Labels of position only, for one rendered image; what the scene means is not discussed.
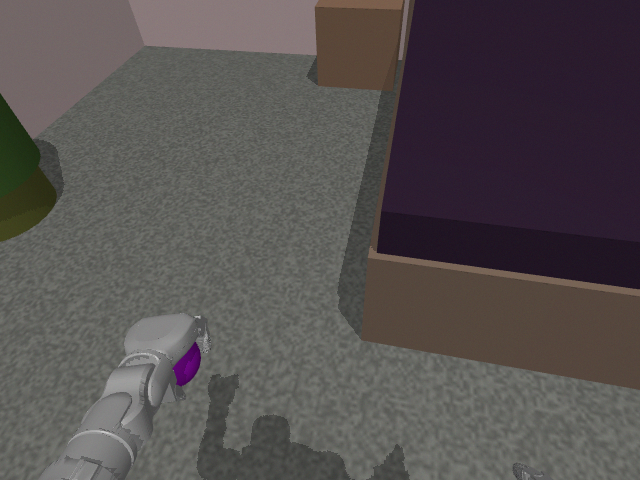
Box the left robot arm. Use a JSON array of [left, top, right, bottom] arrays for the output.
[[38, 349, 173, 480]]

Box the potted plant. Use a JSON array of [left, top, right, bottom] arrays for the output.
[[0, 94, 57, 242]]

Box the ball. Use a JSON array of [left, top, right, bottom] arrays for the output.
[[173, 342, 201, 386]]

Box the right robot hand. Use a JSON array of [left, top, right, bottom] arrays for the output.
[[512, 463, 553, 480]]

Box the bed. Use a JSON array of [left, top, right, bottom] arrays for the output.
[[361, 0, 640, 390]]

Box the left robot hand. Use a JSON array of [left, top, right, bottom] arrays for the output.
[[124, 313, 211, 403]]

